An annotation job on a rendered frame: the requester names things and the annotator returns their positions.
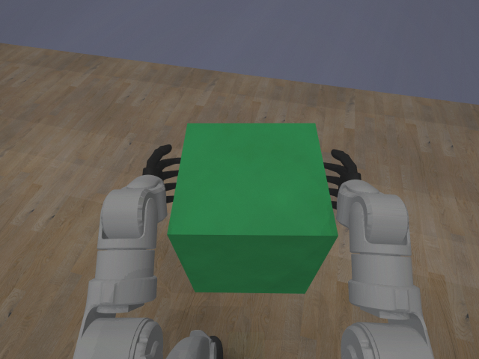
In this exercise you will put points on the robot right forearm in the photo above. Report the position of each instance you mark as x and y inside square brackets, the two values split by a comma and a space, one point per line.
[382, 282]

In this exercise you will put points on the right robot upper arm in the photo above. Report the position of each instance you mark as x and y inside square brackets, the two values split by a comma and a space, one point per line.
[370, 340]

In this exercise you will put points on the robot left forearm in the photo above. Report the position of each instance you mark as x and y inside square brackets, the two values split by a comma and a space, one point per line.
[124, 277]

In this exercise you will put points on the left robot shin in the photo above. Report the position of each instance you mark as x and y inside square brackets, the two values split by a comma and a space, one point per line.
[199, 333]

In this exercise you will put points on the carton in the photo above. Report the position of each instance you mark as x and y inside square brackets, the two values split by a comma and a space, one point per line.
[252, 211]

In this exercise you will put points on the right robot hand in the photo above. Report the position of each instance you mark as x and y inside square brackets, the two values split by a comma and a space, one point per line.
[347, 172]

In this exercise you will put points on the left robot hand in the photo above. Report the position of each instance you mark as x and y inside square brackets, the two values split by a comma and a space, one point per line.
[155, 167]

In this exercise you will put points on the robot left thigh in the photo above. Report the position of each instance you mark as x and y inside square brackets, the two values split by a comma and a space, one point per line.
[196, 347]

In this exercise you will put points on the left robot upper arm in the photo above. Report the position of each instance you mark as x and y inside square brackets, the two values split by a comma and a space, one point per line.
[121, 338]

